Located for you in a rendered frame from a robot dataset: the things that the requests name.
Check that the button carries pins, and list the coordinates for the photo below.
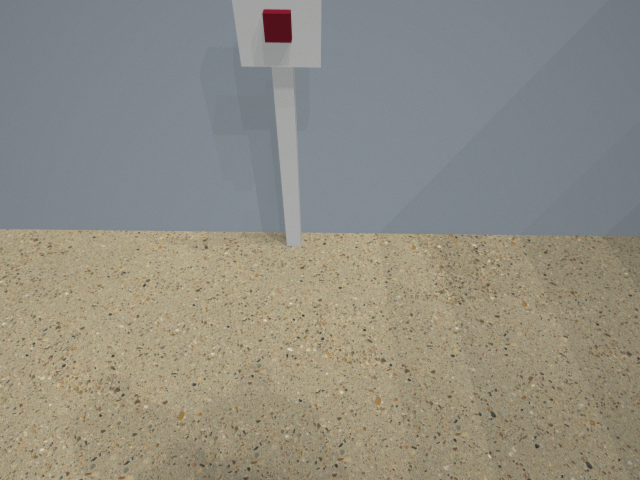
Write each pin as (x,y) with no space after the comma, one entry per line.
(277,25)

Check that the panel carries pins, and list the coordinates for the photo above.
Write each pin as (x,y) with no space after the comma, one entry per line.
(303,51)

